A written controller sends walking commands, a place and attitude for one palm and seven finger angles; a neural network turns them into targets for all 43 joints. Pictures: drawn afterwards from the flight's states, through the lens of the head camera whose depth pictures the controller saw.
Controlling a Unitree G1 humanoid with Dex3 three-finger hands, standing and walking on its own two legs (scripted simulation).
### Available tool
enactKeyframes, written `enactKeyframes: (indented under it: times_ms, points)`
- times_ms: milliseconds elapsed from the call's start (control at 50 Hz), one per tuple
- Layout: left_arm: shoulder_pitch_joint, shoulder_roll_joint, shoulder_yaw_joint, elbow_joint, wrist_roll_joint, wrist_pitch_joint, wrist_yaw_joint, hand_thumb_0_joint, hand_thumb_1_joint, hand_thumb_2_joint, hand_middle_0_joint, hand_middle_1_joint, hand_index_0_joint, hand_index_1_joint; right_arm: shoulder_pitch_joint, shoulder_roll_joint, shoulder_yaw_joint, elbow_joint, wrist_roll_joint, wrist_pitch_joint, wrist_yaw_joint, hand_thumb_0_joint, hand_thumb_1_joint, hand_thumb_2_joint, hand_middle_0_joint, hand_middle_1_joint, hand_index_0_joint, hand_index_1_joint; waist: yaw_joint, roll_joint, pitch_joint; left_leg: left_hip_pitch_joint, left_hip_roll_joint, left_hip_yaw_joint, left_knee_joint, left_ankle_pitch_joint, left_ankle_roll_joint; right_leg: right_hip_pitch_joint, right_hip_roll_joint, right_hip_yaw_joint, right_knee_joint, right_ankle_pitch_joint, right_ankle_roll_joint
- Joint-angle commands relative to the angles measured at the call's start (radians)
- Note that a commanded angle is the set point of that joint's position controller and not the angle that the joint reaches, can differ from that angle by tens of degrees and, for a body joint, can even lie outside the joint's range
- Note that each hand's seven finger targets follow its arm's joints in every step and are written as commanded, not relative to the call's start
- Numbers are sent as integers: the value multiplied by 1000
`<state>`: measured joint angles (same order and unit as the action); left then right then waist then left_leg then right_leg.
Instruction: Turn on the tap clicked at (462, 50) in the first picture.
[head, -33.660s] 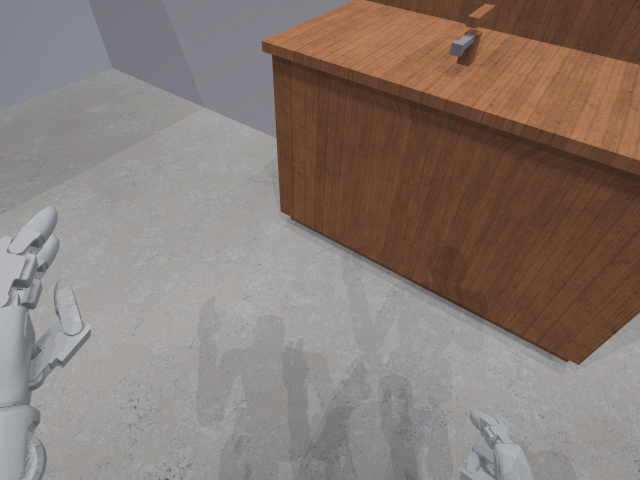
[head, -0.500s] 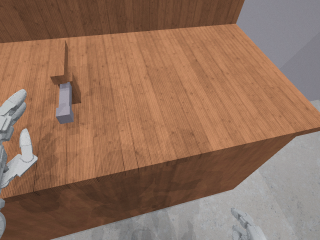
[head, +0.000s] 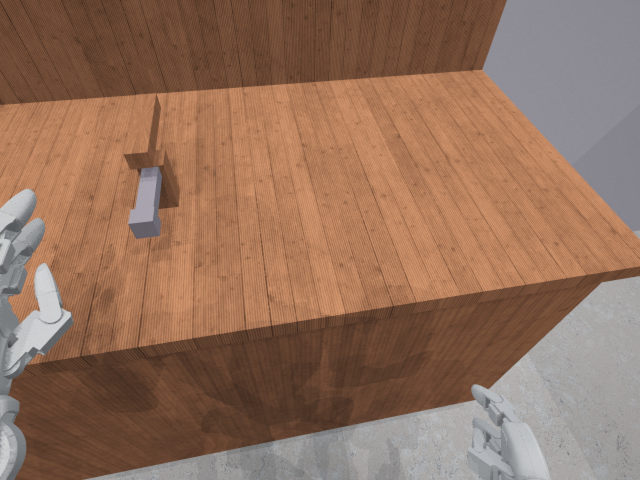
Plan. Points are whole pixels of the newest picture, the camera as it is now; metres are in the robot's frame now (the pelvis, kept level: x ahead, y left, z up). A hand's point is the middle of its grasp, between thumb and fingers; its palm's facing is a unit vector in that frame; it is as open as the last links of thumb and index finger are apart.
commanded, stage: come to a stop and stand still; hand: left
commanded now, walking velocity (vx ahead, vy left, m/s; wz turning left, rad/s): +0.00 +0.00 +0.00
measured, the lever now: (145, 222) +0.37 +0.26 +0.11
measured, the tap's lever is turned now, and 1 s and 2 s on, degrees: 0 0 0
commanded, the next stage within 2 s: look again from close up in 0.58 s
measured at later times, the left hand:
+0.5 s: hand (63, 370) +0.17 +0.23 +0.16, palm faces +0.39 -0.87 -0.31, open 7.4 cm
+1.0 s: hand (64, 348) +0.19 +0.24 +0.16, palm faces +0.39 -0.87 -0.30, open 7.4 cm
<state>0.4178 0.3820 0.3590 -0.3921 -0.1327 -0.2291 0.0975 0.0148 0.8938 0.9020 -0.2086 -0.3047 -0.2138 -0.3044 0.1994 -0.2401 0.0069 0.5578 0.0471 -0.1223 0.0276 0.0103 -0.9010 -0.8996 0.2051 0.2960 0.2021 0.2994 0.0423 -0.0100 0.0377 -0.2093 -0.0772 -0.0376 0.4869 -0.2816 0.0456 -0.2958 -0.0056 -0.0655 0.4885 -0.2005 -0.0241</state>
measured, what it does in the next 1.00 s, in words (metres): stands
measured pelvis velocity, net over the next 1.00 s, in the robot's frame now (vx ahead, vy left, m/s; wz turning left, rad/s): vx -0.03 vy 0.00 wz -0.02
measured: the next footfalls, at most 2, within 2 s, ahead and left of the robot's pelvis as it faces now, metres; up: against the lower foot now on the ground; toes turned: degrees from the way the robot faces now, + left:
none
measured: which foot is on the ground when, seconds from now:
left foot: down 0.00-1.00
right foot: down 0.00-1.00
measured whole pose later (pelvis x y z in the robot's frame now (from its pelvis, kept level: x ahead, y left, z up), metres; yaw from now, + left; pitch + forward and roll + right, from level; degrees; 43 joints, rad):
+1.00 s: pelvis -0.03 +0.00 +0.00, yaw -1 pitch -2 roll +0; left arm 0.43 0.36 0.33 -0.41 -0.11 -0.20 0.13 0.02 0.89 0.90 -0.21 -0.30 -0.21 -0.30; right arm 0.22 -0.21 0.01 0.62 0.03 -0.17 0.01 0.01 -0.90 -0.90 0.20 0.30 0.20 0.30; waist 0.02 -0.02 0.04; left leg -0.21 -0.06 -0.02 0.46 -0.23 0.04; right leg -0.27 0.00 -0.08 0.42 -0.12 -0.03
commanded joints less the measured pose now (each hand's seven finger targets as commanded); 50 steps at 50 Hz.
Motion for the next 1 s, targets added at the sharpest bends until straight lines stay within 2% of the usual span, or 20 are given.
enactKeyframes:
  times_ms: [0,20,40,100,200,220,260,300,320,340,400,420,440,500,520,600,680,700,800,980]
  points:
    - [-107,200,93,-255,-6,-80,20,0,900,900,-200,-300,-200,-300,-51,-119,-42,-135,0,-70,-8,0,-900,-900,200,300,200,300,-14,45,-155,-53,121,-80,-72,206,-62,154,-128,138,-64,196,-5]
    - [-111,218,108,-261,-6,-75,24,0,900,900,-200,-300,-200,-300,-79,-120,-40,-133,6,-71,-8,0,-900,-900,200,300,200,300,-17,70,-148,-43,122,-85,-86,170,-57,133,-121,150,-71,148,-6]
    - [-103,206,106,-229,-4,-76,26,0,900,900,-200,-300,-200,-300,-51,-114,-40,-124,-2,-70,-12,0,-900,-900,200,300,200,300,-16,54,-136,-74,124,-81,-91,135,-51,148,-125,132,-85,125,-2]
    - [-90,207,112,-194,-8,-72,31,0,900,900,-200,-300,-200,-300,-52,-108,-40,-114,-1,-78,-11,0,-900,-900,200,300,200,300,-19,24,-101,-85,116,-86,-88,28,-39,102,-139,161,-143,1,-6]
    - [-71,179,88,-176,-7,-71,37,0,900,900,-200,-300,-200,-300,-45,-104,-40,-103,-2,-92,-11,0,-900,-900,200,300,200,300,-23,12,-83,-91,117,-86,-101,-89,-26,56,-138,166,-204,-192,-4]
    - [-65,192,94,-183,-5,-71,39,0,900,900,-200,-300,-200,-300,-65,-105,-38,-100,0,-94,-12,0,-900,-900,200,300,200,300,-24,36,-89,-81,121,-90,-113,-98,-21,49,-133,166,-202,-206,-4]
    - [-72,178,75,-195,1,-74,42,0,900,900,-200,-300,-200,-300,-45,-105,-39,-98,-4,-102,-11,0,-900,-900,200,300,200,300,-23,45,-89,-100,126,-93,-125,-113,-20,63,-125,149,-191,-204,1]
    - [-78,181,74,-203,5,-74,45,0,900,900,-200,-300,-200,-300,-45,-103,-37,-92,-8,-111,-11,0,-900,-900,200,300,200,300,-23,32,-84,-106,129,-98,-130,-121,-19,58,-121,148,-189,-215,4]
    - [-81,200,87,-202,6,-72,48,0,900,900,-200,-300,-200,-300,-62,-104,-35,-88,-7,-112,-14,0,-900,-900,200,300,200,300,-25,52,-87,-101,132,-102,-140,-120,-16,57,-117,145,-182,-210,5]
    - [-87,183,73,-201,8,-71,49,0,900,900,-200,-300,-200,-300,-46,-104,-34,-87,-12,-113,-15,0,-900,-900,200,300,200,300,-26,41,-84,-116,135,-106,-147,-128,-16,68,-114,137,-176,-205,6]
    - [-105,190,79,-198,13,-67,53,0,900,900,-200,-300,-200,-300,-45,-100,-35,-81,-14,-120,-17,0,-900,-900,200,300,200,300,-25,28,-73,-122,133,-103,-141,-139,-17,56,-117,148,-185,-231,6]
    - [-111,204,87,-206,13,-65,53,0,900,900,-200,-300,-200,-300,-57,-104,-35,-78,-12,-120,-19,0,-900,-900,200,300,200,300,-27,51,-79,-113,134,-106,-142,-134,-16,55,-115,146,-179,-223,5]
    - [-108,194,84,-204,15,-66,54,0,900,900,-200,-300,-200,-300,-44,-101,-34,-78,-18,-121,-20,0,-900,-900,200,300,200,300,-27,60,-81,-125,136,-106,-149,-132,-15,71,-113,138,-170,-203,5]
    - [-98,184,81,-197,12,-61,51,0,900,900,-200,-300,-200,-300,-43,-98,-37,-77,-18,-125,-17,0,-900,-900,200,300,200,300,-23,34,-84,-111,127,-96,-125,-100,-19,69,-123,152,-186,-195,1]
    - [-98,190,78,-204,11,-60,50,0,900,900,-200,-300,-200,-300,-61,-101,-34,-74,-16,-124,-16,0,-900,-900,200,300,200,300,-28,60,-81,-97,129,-100,-128,-100,-17,54,-121,152,-185,-195,-1]
    - [-89,173,71,-197,14,-55,50,0,900,900,-200,-300,-200,-300,-49,-94,-37,-74,-17,-122,-17,0,-900,-900,200,300,200,300,-25,24,-67,-112,127,-93,-125,-128,-16,50,-126,161,-201,-236,0]
    - [-88,172,75,-200,16,-51,52,0,900,900,-200,-300,-200,-300,-53,-94,-39,-79,-20,-118,-20,0,-900,-900,200,300,200,300,-24,37,-69,-107,130,-91,-131,-121,-15,56,-122,156,-197,-215,1]
    - [-87,170,76,-204,16,-50,52,0,900,900,-200,-300,-200,-300,-55,-92,-39,-79,-20,-119,-20,0,-900,-900,200,300,200,300,-25,27,-70,-100,130,-92,-127,-109,-15,53,-123,160,-199,-207,0]
    - [-82,171,81,-228,18,-47,51,0,900,900,-200,-300,-200,-300,-63,-94,-41,-88,-20,-117,-24,0,-900,-900,200,300,200,300,-22,59,-90,-95,135,-96,-138,-61,-14,96,-118,151,-174,-128,2]
    - [-68,157,79,-235,17,-36,49,0,900,900,-200,-300,-200,-300,-75,-96,-44,-97,-16,-105,-29,0,-900,-900,200,300,200,300,-19,46,-106,-67,141,-100,-142,51,-24,144,-114,133,-138,20,4]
